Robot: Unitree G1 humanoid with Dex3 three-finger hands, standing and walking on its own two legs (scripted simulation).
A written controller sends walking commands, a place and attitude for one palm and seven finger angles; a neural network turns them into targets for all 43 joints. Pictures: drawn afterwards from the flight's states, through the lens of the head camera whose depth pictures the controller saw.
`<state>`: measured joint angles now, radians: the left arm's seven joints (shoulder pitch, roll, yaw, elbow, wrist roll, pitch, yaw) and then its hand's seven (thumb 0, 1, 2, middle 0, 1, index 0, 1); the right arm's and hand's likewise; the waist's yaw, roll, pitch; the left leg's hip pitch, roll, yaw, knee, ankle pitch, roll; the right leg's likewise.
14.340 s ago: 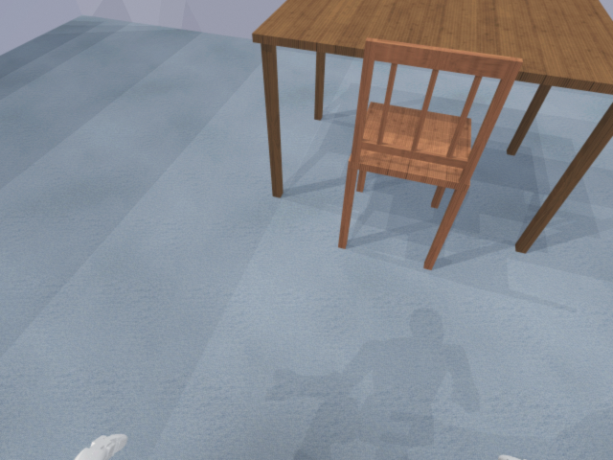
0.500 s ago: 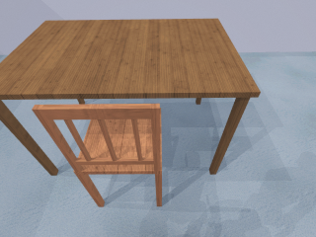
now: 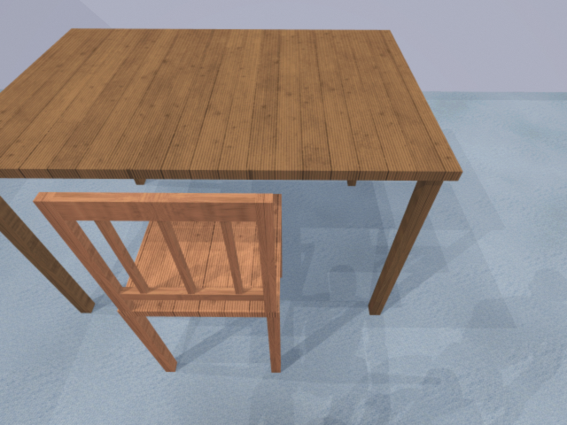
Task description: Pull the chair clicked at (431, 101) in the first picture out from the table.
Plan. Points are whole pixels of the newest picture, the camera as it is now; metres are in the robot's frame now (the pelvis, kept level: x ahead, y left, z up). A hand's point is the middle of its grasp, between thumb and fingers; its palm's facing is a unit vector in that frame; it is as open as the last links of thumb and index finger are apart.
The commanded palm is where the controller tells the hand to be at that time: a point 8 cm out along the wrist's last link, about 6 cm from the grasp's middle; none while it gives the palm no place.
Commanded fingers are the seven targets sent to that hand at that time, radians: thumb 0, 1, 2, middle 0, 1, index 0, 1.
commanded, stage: look again from close up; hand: left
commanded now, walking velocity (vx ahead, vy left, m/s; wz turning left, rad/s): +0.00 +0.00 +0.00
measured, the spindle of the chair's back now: (179, 258) +0.43 +0.24 -0.10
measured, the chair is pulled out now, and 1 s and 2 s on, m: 0.00 0.00 0.00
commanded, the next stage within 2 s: raise the hand toward the chair's back in 0.86 s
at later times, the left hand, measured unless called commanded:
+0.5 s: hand out of the picture +0.00 +0.13 -0.17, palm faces +0.01 -0.99 -0.17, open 7.4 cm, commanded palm none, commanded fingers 0.00 0.90 0.90 -0.20 -0.30 -0.20 -0.30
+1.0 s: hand out of the picture +0.00 +0.11 -0.17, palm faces +0.07 -0.98 -0.17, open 7.4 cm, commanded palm +0.12 +0.17 -0.07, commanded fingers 0.00 0.83 0.87 -0.19 -0.29 -0.19 -0.29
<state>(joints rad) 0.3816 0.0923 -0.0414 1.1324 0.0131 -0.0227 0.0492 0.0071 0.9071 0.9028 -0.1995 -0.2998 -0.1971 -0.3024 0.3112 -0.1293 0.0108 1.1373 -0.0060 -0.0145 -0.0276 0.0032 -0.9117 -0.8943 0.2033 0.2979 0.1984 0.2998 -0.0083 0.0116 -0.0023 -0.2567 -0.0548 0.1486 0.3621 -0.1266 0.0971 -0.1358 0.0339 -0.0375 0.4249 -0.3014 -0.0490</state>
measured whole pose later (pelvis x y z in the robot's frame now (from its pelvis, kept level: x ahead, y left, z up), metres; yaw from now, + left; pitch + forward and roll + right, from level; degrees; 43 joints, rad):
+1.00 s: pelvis +0.03 -0.04 +0.00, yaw +1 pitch +0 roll +1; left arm 0.42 0.11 -0.05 0.97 -0.04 0.02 0.05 0.01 0.91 0.90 -0.20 -0.30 -0.20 -0.30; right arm 0.31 -0.14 0.03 1.10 0.00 -0.01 -0.04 0.01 -0.92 -0.89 0.20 0.30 0.20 0.30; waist -0.02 -0.01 0.03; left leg -0.22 -0.03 0.11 0.41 -0.19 0.04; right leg -0.04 0.07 -0.06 0.38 -0.33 -0.09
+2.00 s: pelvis -0.05 +0.01 -0.11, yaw -4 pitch +16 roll -4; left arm 0.39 0.20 0.10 -0.09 -0.24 -0.43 -0.06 0.01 -0.11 0.47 -0.09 -0.14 -0.09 -0.14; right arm 0.24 -0.26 0.00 0.61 0.00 -0.27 -0.05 0.01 -0.90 -0.89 0.21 0.30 0.20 0.30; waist 0.01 0.05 -0.13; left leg -1.07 -0.03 -0.01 1.22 -0.43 0.07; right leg -0.90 0.10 -0.08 1.20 -0.58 -0.06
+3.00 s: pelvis -0.03 +0.00 -0.10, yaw -3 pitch +16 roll -4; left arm 0.26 0.25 0.19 0.02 -0.28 -0.33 -0.17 -0.01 -0.50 0.30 -0.06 -0.08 -0.06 -0.08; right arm 0.20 -0.26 0.01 0.60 0.00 -0.26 -0.05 0.01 -0.90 -0.89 0.21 0.30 0.20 0.30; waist 0.02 0.05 -0.13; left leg -1.00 -0.03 -0.03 1.16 -0.44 0.06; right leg -0.83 0.11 -0.09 1.13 -0.58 -0.07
